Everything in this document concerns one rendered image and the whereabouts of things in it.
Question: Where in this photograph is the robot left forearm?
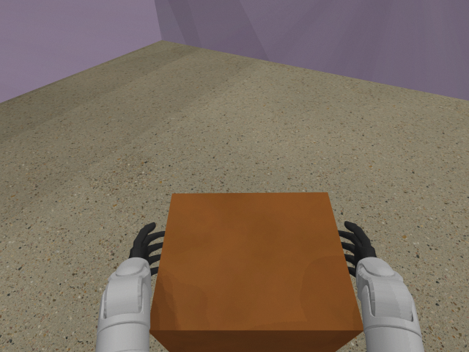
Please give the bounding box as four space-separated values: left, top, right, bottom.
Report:
95 257 152 352

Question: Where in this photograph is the robot right forearm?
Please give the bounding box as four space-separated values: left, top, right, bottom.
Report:
355 257 424 352

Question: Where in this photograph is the left robot hand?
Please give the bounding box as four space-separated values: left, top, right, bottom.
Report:
128 222 165 276

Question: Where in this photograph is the carton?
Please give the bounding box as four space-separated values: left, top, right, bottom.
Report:
149 192 363 352

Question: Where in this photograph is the right robot hand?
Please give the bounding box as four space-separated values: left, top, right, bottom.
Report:
338 221 377 277

